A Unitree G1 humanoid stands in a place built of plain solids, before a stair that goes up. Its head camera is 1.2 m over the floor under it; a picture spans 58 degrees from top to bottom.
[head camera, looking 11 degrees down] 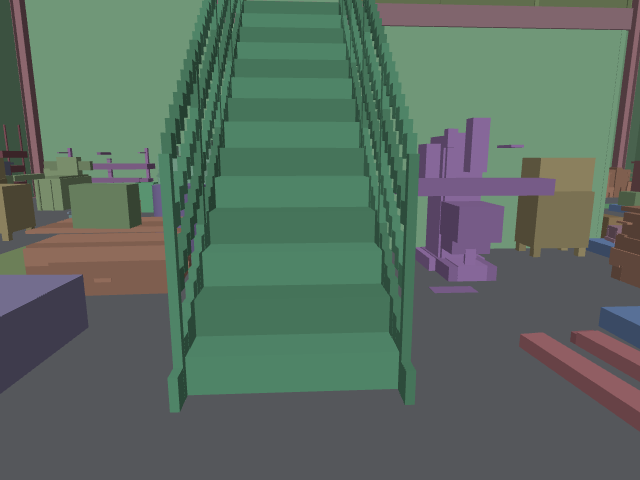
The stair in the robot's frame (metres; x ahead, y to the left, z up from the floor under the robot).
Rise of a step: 0.21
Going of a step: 0.26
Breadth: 1.18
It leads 3 degrees to the left of straight ahead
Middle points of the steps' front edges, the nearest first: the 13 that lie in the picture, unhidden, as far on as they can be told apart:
2.05 0.13 0.21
2.30 0.15 0.42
2.56 0.16 0.63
2.82 0.18 0.84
3.08 0.19 1.05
3.33 0.21 1.26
3.59 0.22 1.47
3.85 0.24 1.68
4.11 0.25 1.89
4.36 0.27 2.10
4.62 0.28 2.31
4.88 0.30 2.52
5.14 0.31 2.73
